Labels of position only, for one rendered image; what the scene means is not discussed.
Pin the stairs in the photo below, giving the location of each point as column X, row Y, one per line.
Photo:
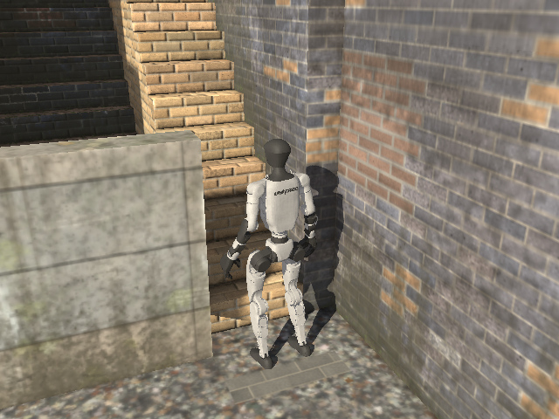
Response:
column 178, row 79

